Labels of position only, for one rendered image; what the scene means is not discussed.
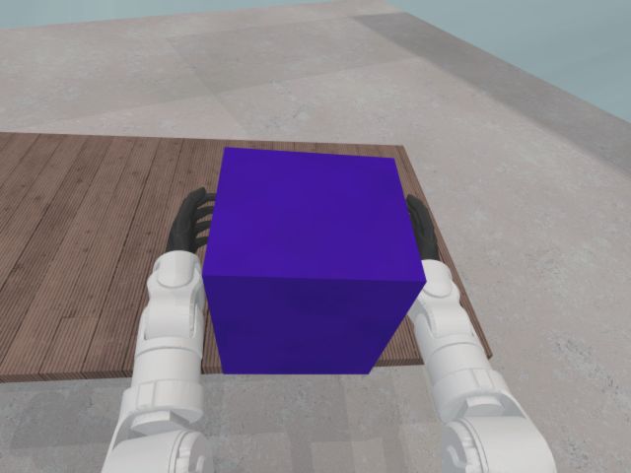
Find right robot forearm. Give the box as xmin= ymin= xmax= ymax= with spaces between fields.
xmin=406 ymin=259 xmax=557 ymax=473

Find robot left hand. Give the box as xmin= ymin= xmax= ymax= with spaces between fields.
xmin=165 ymin=187 xmax=216 ymax=254

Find left robot forearm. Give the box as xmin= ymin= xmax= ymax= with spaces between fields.
xmin=101 ymin=250 xmax=205 ymax=473

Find robot right hand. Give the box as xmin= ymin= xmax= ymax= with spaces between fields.
xmin=405 ymin=194 xmax=440 ymax=261

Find left robot upper arm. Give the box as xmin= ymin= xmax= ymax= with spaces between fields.
xmin=103 ymin=429 xmax=214 ymax=473

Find carton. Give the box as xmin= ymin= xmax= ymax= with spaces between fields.
xmin=202 ymin=147 xmax=427 ymax=374

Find table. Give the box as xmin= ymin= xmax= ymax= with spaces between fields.
xmin=0 ymin=132 xmax=493 ymax=383

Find right robot upper arm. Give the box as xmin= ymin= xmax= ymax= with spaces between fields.
xmin=440 ymin=416 xmax=555 ymax=473

